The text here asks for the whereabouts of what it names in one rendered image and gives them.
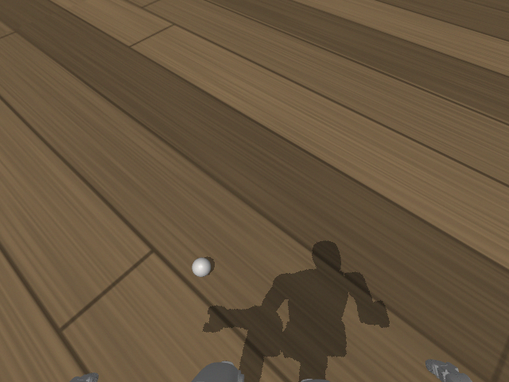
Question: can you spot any right robot hand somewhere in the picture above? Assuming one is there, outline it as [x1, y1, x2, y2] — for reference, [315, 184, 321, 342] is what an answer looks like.
[425, 359, 472, 382]

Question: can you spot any ball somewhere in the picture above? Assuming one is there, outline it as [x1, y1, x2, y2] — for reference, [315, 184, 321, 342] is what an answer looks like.
[192, 258, 211, 277]

